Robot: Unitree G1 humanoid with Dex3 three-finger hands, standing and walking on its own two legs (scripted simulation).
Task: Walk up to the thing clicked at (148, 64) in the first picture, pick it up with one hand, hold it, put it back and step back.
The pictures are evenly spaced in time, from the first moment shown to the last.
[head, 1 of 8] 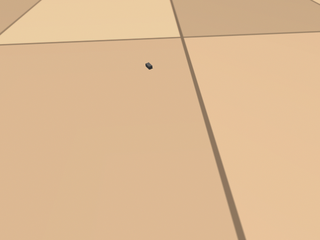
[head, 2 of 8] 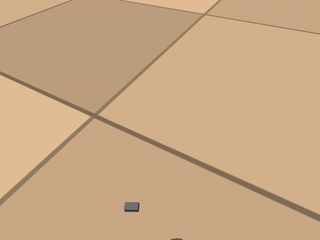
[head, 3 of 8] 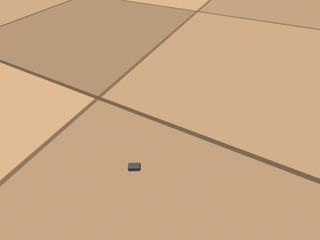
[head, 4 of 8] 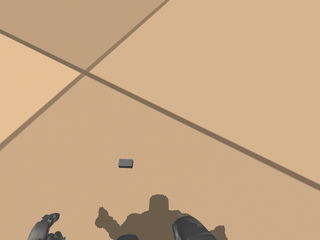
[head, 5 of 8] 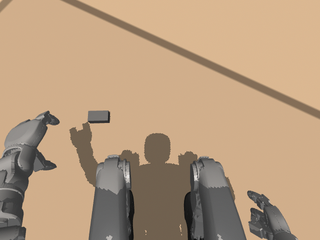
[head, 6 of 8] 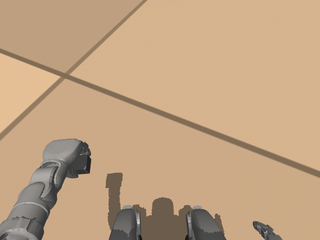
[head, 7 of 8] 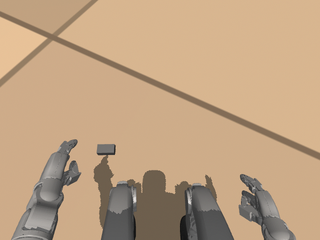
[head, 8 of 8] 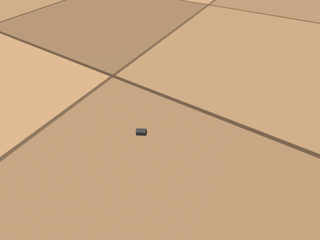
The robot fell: no
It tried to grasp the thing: yes
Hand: left
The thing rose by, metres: 0.69
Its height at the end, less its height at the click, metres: +0.00
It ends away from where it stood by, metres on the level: 0.02
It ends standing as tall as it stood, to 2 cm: yes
